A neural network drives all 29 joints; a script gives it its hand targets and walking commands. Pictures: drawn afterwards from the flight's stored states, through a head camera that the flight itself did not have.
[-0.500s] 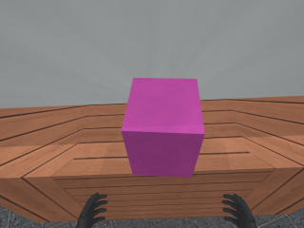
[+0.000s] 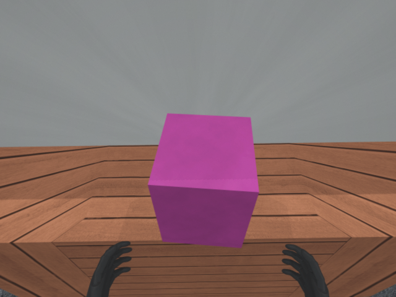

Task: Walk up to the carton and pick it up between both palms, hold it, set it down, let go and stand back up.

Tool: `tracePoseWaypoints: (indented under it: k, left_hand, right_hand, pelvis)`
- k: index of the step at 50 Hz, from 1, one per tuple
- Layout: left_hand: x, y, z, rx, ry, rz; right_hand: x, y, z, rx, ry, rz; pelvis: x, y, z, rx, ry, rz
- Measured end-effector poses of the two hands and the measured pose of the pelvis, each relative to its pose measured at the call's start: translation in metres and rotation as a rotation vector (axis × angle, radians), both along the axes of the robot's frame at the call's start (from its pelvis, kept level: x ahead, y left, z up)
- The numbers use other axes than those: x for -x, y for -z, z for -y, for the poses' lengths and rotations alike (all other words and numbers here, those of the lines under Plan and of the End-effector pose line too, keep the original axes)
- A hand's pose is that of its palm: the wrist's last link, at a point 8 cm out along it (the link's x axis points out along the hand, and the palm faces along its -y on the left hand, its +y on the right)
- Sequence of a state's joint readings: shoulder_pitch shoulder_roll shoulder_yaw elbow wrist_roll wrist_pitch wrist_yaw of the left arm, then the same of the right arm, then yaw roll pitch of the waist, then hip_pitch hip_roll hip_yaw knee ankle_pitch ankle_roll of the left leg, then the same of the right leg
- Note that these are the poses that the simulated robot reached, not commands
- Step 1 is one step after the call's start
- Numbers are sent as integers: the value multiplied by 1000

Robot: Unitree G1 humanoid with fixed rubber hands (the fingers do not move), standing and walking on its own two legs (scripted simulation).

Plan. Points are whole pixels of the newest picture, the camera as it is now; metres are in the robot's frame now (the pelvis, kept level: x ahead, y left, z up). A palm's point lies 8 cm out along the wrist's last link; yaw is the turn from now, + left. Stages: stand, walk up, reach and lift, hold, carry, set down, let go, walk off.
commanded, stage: reach and lift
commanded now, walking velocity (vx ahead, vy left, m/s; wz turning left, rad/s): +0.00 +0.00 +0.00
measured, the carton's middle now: (204, 181) +0.39 +0.01 -0.01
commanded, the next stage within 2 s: none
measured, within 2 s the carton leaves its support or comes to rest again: neither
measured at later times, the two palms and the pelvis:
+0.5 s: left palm (106, 255) +0.21 +0.20 -0.01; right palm (313, 263) +0.20 -0.20 -0.01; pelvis +0.00 -0.01 +0.00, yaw +0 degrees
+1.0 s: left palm (111, 209) +0.27 +0.19 +0.05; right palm (319, 213) +0.27 -0.21 +0.05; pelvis +0.00 -0.01 +0.01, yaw -1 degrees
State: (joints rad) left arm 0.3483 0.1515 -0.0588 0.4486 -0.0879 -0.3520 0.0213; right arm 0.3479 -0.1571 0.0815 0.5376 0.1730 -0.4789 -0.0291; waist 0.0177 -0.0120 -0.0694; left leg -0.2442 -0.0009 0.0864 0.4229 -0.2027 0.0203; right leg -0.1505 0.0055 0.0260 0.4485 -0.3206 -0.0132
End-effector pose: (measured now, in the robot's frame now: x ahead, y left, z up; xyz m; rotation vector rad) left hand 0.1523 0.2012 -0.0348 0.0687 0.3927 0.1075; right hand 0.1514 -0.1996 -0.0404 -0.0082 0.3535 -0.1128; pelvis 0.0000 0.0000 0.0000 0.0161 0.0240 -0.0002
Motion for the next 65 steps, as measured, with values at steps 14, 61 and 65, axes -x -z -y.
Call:
tracePoseWaypoints:
  k: [14,61,65]
  left_hand:
    - [-24,-19,6,8,21,116]
    - [-145,-119,2,14,5,124]
    - [-158,-124,-1,23,7,110]
  right_hand:
    - [-15,-16,6,-4,19,108]
    - [-141,-107,9,-2,4,94]
    - [-156,-119,14,14,16,107]
  pelvis:
    - [0,1,6,-6,-9,10]
    - [10,-10,8,1,21,-6]
    - [15,-9,7,1,11,-16]
